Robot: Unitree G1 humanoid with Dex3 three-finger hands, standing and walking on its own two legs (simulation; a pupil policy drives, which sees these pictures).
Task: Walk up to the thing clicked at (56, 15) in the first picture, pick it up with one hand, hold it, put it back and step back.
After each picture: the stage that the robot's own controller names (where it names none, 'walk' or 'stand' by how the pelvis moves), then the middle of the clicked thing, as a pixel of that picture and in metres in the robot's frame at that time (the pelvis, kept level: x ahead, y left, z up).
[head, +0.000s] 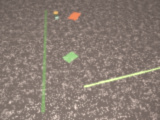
stand; (56, 15) +2.08 +0.30 -0.72
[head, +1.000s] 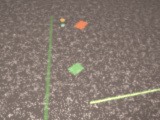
walk; (62, 23) +1.96 +0.10 -0.71
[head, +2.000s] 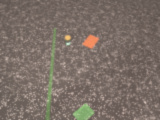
walk; (67, 41) +1.36 +0.06 -0.72
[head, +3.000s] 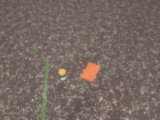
walk; (62, 75) +0.90 +0.11 -0.71
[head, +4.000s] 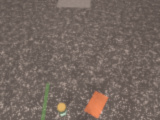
walk; (62, 109) +0.57 +0.17 -0.69
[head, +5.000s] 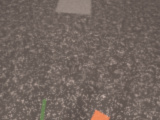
stand; out of the picture +0.40 +0.12 -0.71
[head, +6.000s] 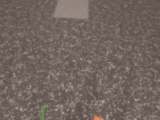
stand; out of the picture +0.37 +0.13 -0.72
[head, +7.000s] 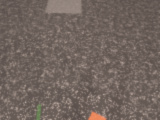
stand; out of the picture +0.35 +0.14 -0.72
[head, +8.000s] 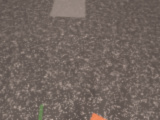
stand; out of the picture +0.38 +0.14 -0.73
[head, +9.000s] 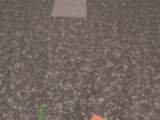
stand; out of the picture +0.37 +0.14 -0.73
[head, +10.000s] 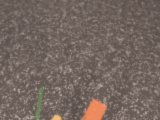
go down; out of the picture +0.39 +0.13 -0.71
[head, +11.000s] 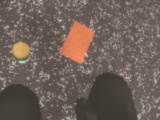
go down; (21, 54) +0.48 +0.14 -0.29
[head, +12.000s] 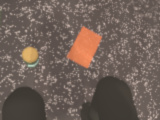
approach; (30, 58) +0.48 +0.13 -0.31
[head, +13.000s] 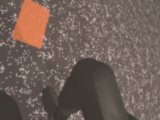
close in; out of the picture +0.48 +0.19 -0.24
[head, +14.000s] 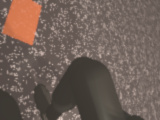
close; out of the picture +0.47 +0.20 -0.25
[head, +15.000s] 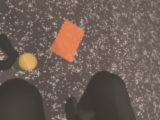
lift; (23, 63) +0.42 +0.12 -0.28
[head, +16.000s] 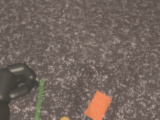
close; out of the picture +0.35 +0.07 -0.61
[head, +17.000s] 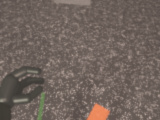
go down; out of the picture +0.34 +0.09 -0.68
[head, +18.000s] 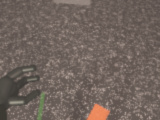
stand; out of the picture +0.34 +0.08 -0.68
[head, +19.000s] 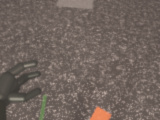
stand; out of the picture +0.34 +0.08 -0.68
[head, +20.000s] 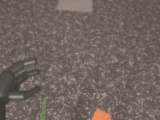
stand; out of the picture +0.34 +0.08 -0.69
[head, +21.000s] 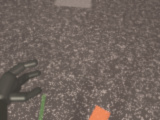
stand; out of the picture +0.34 +0.08 -0.68
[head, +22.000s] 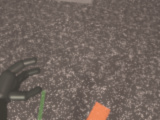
stand; out of the picture +0.34 +0.08 -0.67
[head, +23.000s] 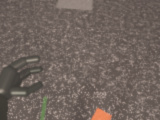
stand; out of the picture +0.33 +0.08 -0.69
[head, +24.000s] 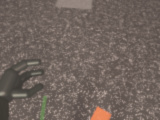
stand; out of the picture +0.34 +0.08 -0.68
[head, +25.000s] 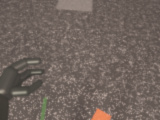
stand; out of the picture +0.34 +0.08 -0.69
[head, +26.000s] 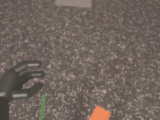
stand; out of the picture +0.34 +0.08 -0.68
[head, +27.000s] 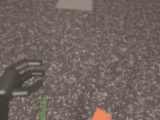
stand; out of the picture +0.33 +0.07 -0.69
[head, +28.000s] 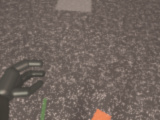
close; out of the picture +0.33 +0.08 -0.69
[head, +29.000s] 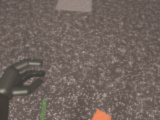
close; out of the picture +0.33 +0.07 -0.69
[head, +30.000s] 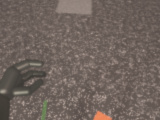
hold; out of the picture +0.33 +0.08 -0.69
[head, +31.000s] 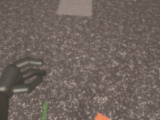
hold; out of the picture +0.33 +0.08 -0.70
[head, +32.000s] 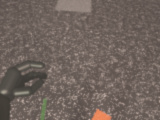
hold; out of the picture +0.33 +0.07 -0.69
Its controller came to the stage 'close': yes
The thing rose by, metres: 0.00
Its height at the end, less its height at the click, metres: +0.00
